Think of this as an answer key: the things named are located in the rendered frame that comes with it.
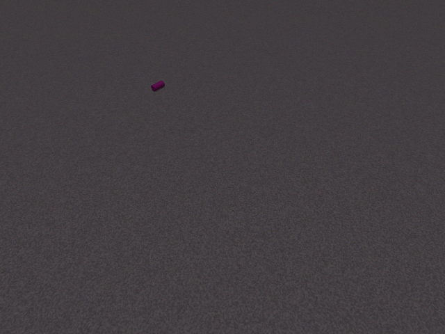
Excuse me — can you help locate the can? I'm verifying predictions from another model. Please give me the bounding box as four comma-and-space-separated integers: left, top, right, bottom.
151, 81, 165, 91

